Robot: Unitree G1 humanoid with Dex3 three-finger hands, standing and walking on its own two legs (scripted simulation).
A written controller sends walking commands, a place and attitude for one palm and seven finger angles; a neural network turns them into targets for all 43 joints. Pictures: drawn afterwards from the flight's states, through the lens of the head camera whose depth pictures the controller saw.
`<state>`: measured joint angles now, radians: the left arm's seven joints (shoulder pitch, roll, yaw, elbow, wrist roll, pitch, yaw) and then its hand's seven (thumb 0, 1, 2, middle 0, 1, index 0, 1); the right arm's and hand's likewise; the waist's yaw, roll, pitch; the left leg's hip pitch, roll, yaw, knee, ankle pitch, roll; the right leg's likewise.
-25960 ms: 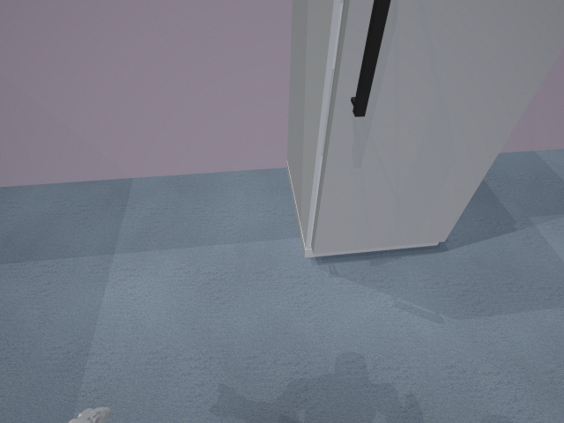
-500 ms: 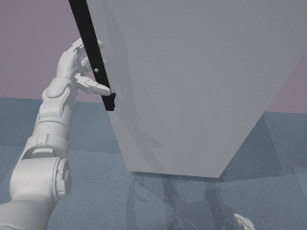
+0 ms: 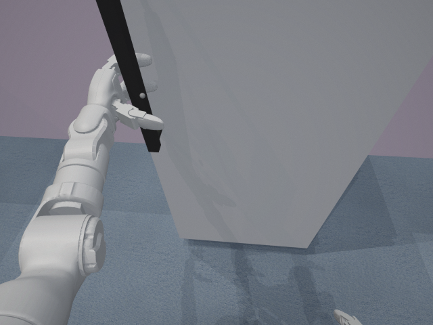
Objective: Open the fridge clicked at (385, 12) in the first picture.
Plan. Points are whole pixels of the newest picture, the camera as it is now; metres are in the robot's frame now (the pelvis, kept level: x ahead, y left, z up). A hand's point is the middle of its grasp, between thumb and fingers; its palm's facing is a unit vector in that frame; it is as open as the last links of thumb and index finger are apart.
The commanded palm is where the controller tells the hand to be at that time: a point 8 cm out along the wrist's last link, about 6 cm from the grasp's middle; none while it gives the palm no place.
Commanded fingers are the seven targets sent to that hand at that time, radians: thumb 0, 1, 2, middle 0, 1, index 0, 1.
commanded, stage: slide the fingers in behind the handle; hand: left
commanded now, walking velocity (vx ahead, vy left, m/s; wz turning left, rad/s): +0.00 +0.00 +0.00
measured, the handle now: (132, 57) +0.52 +0.15 +0.23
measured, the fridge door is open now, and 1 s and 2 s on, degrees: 0 0 0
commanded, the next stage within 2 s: grip the handle and tug to test in 0.52 s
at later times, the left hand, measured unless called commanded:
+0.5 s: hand (144, 94) +0.47 +0.13 +0.18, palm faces -0.09 -1.00 -0.03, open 14.0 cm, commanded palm +0.45 +0.18 +0.18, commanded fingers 0.00 -0.50 0.30 -0.30 -1.20 -0.30 -1.20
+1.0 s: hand (145, 93) +0.48 +0.13 +0.18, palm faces -0.10 -0.99 -0.01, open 10.5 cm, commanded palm +0.45 +0.19 +0.18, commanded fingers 0.00 0.43 0.70 -0.40 -1.33 -0.40 -1.33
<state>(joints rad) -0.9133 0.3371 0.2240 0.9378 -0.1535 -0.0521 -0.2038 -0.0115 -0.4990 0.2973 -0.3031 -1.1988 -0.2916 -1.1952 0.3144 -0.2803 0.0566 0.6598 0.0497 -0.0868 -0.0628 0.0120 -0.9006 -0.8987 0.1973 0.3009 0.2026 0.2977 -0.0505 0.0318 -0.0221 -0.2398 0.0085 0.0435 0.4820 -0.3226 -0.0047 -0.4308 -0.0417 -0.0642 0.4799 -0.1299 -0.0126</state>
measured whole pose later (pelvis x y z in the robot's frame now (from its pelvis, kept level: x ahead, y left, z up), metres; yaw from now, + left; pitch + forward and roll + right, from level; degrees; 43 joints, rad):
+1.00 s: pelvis +0.01 +0.00 +0.00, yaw -1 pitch +7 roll +0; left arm -0.93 0.35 0.25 0.97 -0.15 -0.09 -0.23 -0.01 0.00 0.51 -0.37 -1.28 -0.37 -1.27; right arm 0.34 -0.28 0.05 0.66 0.04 -0.10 -0.05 0.01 -0.90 -0.90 0.20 0.30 0.20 0.30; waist -0.07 0.03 -0.04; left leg -0.28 0.01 0.05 0.51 -0.35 0.00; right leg -0.47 -0.04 -0.06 0.50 -0.14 -0.01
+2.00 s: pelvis +0.02 +0.01 +0.00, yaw -3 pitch +5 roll +0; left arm -0.74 0.30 0.27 0.69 -0.16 0.04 -0.18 0.01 0.73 0.79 -0.40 -1.40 -0.36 -1.40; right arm 0.30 -0.27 0.04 0.62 0.05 -0.05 -0.04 0.01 -0.90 -0.90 0.20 0.30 0.20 0.30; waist -0.05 0.05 -0.04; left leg -0.18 0.02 0.08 0.43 -0.34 0.00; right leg -0.40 -0.02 -0.03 0.45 -0.14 0.00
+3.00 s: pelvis +0.12 +0.01 +0.00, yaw -6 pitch +6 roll +0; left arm 0.15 0.28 0.13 -0.47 -0.12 0.04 -0.04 -0.04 0.55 0.73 -0.35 -1.33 -0.26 -1.35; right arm 0.17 -0.28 0.02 0.51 0.01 0.01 -0.06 0.01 -0.90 -0.90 0.20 0.30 0.20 0.30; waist 0.03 0.05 -0.05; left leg -0.28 -0.01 -0.04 0.71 -0.33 0.01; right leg -0.29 -0.03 -0.06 0.48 -0.30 0.00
